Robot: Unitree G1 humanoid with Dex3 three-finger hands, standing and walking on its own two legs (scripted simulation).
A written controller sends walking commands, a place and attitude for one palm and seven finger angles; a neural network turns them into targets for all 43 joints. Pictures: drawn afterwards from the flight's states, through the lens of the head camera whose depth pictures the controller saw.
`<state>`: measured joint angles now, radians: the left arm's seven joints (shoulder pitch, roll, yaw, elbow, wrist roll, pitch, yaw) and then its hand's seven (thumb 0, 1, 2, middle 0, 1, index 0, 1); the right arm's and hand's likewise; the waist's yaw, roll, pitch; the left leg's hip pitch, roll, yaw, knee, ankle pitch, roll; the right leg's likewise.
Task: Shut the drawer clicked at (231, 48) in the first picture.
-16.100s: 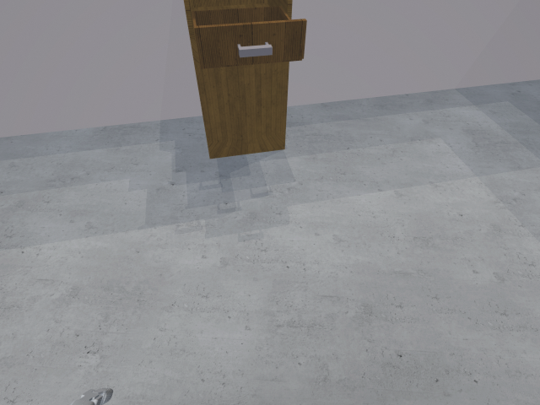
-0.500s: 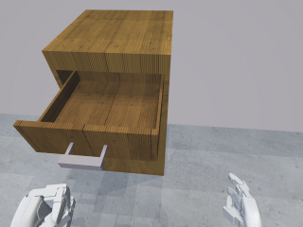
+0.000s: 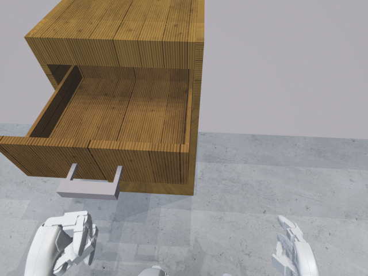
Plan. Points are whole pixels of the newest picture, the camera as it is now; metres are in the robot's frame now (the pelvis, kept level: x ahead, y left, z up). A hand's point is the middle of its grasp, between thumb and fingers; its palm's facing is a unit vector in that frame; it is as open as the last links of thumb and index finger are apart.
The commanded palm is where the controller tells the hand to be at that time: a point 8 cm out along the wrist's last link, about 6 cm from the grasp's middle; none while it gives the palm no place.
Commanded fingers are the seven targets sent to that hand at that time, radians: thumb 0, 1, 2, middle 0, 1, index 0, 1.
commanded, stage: bring the fist close to the handle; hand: left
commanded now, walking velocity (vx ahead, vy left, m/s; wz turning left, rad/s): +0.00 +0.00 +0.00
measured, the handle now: (93, 179) +0.30 +0.22 +0.04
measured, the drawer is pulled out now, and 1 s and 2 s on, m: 0.28 0.28 0.19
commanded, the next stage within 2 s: push the drawer shut in 0.74 s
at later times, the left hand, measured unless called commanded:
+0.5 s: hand (101, 230) +0.20 +0.18 +0.03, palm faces +0.00 -1.00 -0.05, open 3.3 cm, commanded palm +0.17 +0.24 +0.04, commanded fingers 0.00 0.90 0.90 -1.40 -1.60 -1.40 -1.60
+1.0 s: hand (103, 228) +0.20 +0.17 +0.04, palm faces +0.01 -1.00 -0.06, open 3.3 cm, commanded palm +0.18 +0.23 +0.04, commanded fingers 0.00 0.90 0.90 -1.40 -1.60 -1.40 -1.60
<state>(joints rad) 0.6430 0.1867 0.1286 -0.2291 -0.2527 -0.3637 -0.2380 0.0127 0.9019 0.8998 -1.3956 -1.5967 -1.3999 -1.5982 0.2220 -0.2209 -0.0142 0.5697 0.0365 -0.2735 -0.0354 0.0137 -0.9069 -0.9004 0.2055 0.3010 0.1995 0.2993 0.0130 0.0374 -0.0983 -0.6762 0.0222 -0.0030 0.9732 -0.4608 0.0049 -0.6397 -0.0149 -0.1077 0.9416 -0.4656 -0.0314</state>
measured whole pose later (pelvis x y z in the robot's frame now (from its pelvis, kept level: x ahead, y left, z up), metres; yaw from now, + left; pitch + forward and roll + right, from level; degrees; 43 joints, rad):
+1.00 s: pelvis +0.00 +0.01 -0.03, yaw +0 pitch +15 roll -2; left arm 0.53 0.20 0.10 -0.19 -0.23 -0.38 -0.17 0.01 0.90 0.90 -1.40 -1.60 -1.40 -1.60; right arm 0.22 -0.23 0.01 0.48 0.03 -0.15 -0.04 0.01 -0.91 -0.90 0.21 0.30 0.20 0.30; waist 0.00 0.04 -0.15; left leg -0.88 0.02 -0.01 1.15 -0.53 0.01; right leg -0.83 -0.02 -0.12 1.10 -0.53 -0.03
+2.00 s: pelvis -0.02 +0.01 -0.02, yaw +0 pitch +14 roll -2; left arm -0.07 0.27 0.16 0.32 -0.23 -0.35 -0.20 -0.02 0.72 0.89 -1.40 -1.60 -1.40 -1.60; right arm 0.23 -0.26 0.04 0.60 0.03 -0.14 -0.05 0.01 -0.91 -0.90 0.21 0.30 0.20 0.30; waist -0.03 0.03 -0.10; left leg -0.85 0.02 -0.01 1.07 -0.46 0.01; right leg -0.81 -0.02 -0.11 1.03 -0.46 -0.03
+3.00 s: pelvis -0.02 +0.01 -0.02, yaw -1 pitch +18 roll -2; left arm -0.63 0.36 0.30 0.92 -0.15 -0.43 -0.20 -0.02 0.73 0.90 -1.40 -1.60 -1.40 -1.60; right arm 0.29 -0.27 0.03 0.65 0.02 -0.03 -0.03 0.01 -0.91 -0.90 0.21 0.30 0.20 0.30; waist -0.09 0.02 -0.09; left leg -0.94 0.03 0.01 1.08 -0.45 0.01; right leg -0.91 -0.01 -0.09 1.04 -0.45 -0.03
